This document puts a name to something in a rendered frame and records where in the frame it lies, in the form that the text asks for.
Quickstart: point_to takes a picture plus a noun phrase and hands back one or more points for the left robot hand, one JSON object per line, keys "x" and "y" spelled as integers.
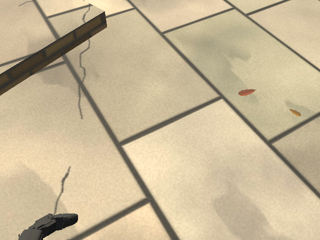
{"x": 47, "y": 225}

